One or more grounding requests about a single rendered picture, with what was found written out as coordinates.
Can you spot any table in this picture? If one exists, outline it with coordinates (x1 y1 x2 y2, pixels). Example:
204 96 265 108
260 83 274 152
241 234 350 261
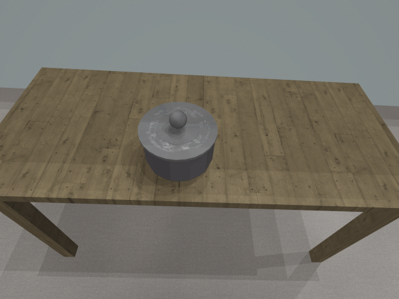
0 67 399 262

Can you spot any pot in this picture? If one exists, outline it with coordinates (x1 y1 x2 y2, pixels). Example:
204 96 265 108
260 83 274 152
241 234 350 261
144 145 214 181

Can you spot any lid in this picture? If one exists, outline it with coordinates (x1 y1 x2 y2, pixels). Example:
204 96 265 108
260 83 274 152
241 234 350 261
138 102 218 162

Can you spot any knob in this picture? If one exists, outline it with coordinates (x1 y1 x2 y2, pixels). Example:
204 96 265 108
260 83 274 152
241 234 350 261
169 110 187 128

